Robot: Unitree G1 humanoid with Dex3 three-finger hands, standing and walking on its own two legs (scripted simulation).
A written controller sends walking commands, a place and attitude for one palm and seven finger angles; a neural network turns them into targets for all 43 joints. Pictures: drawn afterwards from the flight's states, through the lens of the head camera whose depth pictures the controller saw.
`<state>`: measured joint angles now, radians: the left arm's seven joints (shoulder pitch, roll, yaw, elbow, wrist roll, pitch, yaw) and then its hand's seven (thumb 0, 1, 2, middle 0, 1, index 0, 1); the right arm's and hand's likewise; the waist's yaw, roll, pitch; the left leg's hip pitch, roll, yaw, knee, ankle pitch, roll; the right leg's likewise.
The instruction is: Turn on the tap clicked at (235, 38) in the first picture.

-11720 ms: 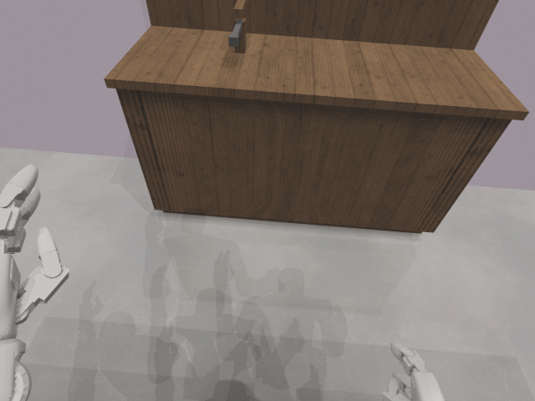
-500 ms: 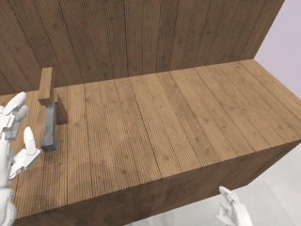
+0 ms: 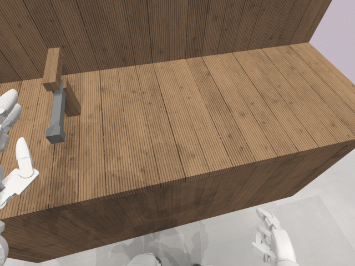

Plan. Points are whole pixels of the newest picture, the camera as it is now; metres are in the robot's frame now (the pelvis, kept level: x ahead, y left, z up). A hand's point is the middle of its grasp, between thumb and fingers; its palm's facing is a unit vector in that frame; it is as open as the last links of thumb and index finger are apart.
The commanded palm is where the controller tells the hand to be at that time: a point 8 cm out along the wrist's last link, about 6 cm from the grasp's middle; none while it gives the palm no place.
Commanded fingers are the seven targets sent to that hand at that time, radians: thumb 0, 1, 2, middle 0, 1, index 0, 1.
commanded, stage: come to a stop and stand still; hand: left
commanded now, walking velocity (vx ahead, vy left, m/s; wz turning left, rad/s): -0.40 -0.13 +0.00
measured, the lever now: (55, 134) +0.34 +0.31 +0.08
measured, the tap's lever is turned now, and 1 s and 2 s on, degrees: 0 0 0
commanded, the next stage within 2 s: look again from close up in 1.22 s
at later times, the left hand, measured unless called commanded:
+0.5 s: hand out of the picture +0.21 +0.28 +0.20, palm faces +0.47 -0.78 -0.41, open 7.4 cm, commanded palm +0.13 +0.29 +0.18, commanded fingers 0.00 0.90 0.90 -0.20 -0.30 -0.20 -0.30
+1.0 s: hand (6, 143) +0.25 +0.30 +0.19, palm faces +0.40 -0.86 -0.31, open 7.4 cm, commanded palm +0.19 +0.33 +0.18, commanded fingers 0.00 0.90 0.90 -0.20 -0.30 -0.20 -0.30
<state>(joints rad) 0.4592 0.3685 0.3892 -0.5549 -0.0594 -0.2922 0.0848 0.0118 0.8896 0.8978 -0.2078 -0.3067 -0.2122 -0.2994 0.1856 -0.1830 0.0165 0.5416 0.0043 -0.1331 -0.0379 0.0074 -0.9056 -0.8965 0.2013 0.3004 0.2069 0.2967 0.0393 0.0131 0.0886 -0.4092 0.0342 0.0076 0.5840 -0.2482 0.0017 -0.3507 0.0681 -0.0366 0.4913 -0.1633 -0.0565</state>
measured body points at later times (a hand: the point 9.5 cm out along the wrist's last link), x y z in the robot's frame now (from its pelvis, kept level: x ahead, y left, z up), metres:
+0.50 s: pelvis -0.02 +0.01 +0.00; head -0.01 +0.03 +0.45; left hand +0.18 +0.32 +0.22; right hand +0.14 -0.21 -0.08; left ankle +0.01 +0.12 -0.73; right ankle +0.06 -0.09 -0.73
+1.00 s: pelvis +0.03 +0.05 +0.01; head +0.05 +0.08 +0.46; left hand +0.23 +0.34 +0.20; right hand +0.22 -0.15 -0.06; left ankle +0.01 +0.12 -0.73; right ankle +0.06 -0.09 -0.73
